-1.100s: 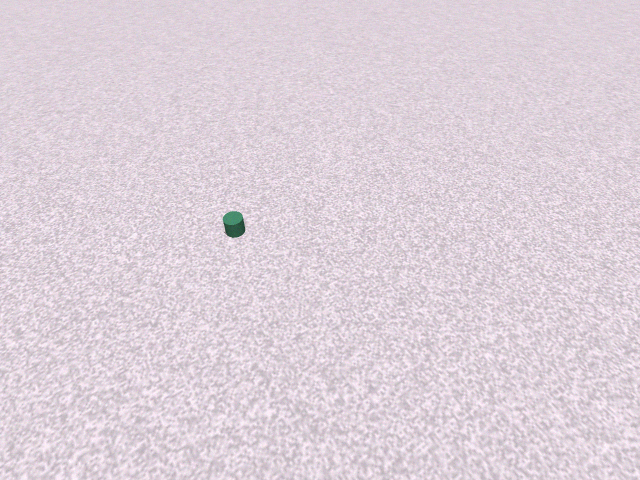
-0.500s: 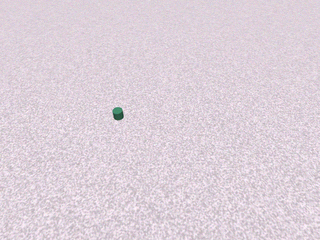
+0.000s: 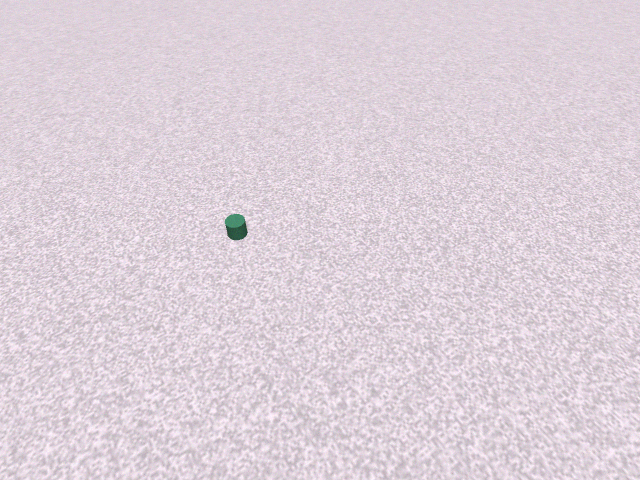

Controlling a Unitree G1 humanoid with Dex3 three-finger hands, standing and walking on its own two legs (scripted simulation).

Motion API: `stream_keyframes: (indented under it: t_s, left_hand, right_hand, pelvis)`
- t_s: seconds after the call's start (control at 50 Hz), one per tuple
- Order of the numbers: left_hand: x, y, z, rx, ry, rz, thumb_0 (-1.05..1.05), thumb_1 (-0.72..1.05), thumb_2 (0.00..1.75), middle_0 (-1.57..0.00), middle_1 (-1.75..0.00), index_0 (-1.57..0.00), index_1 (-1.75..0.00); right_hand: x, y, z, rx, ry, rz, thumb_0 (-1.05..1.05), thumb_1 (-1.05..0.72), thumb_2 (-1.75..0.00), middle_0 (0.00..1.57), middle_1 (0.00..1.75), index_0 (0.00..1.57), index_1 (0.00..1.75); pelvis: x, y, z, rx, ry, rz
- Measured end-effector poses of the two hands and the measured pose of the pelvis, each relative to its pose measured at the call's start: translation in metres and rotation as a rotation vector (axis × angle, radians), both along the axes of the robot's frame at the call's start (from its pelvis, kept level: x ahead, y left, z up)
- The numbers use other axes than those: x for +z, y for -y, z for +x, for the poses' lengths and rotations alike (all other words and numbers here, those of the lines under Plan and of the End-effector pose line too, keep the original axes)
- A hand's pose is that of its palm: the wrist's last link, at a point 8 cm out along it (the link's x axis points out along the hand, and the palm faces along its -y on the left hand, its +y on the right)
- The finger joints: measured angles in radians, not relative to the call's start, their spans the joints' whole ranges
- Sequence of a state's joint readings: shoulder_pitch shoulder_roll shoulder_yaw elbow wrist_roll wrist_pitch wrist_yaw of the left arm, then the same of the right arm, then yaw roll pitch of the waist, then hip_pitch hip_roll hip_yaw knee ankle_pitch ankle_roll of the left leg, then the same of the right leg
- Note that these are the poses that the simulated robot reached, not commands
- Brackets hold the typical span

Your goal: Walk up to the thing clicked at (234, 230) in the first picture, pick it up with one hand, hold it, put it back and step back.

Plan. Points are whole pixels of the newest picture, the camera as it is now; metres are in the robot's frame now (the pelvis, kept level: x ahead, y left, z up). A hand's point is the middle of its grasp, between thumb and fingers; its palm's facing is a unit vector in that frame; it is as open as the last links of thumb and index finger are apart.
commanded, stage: stand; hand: left
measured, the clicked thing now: (236, 227) +1.26 +0.41 -0.74
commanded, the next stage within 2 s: walk up in 0.02 s
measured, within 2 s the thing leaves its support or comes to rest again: neither
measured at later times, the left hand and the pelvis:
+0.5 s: hand out of the picture +0.14 +0.39 -0.18, palm faces +0.05 -0.94 -0.35, open 7.4 cm; pelvis +0.12 +0.10 -0.03, yaw +6 degrees
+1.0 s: hand (139, 309) +0.44 +0.36 -0.13, palm faces +0.09 -0.92 -0.37, open 7.4 cm; pelvis +0.35 +0.08 -0.02, yaw +7 degrees
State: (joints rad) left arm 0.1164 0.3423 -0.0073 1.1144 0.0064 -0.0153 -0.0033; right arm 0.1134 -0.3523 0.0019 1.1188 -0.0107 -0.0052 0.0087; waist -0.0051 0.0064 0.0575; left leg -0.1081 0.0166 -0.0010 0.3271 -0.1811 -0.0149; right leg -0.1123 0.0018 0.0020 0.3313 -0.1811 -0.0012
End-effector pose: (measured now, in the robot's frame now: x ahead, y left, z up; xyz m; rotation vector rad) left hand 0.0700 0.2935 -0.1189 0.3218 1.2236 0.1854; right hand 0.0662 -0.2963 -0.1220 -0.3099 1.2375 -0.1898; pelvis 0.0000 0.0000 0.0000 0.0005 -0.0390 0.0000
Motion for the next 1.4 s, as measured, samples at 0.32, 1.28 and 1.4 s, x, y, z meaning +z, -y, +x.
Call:
stream_keyframes:
  t_s: [0.32, 1.28, 1.4]
  left_hand:
    - [-0.002, -0.09, -0.03, 0.139, -0.019, 0.041, 0.0, 0.9, 0.89, -0.2, -0.3, -0.2, -0.3]
    - [-0.015, -0.133, 0.385, 0.147, 0.061, -0.011, 0.0, 0.9, 0.89, -0.2, -0.3, -0.2, -0.3]
    - [-0.03, -0.149, 0.427, 0.135, -0.007, -0.026, 0.01, 0.91, 0.89, -0.2, -0.3, -0.2, -0.3]
  right_hand:
    - [0.021, -0.015, 0.084, 0.116, 0.043, -0.068, 0.01, -0.9, -0.9, 0.2, 0.3, 0.2, 0.3]
    - [0.018, -0.1, 0.542, 0.273, 0.136, -0.064, 0.0, -0.9, -0.9, 0.2, 0.3, 0.2, 0.3]
    - [0.026, -0.124, 0.589, 0.242, 0.215, -0.081, 0.0, -0.9, -0.9, 0.21, 0.3, 0.2, 0.3]
  pelvis:
    - [-0.012, -0.049, 0.056, 0.089, 0.011, -0.042]
    - [-0.024, -0.11, 0.474, 0.159, -0.002, -0.037]
    - [-0.027, -0.129, 0.52, 0.146, 0.012, -0.019]
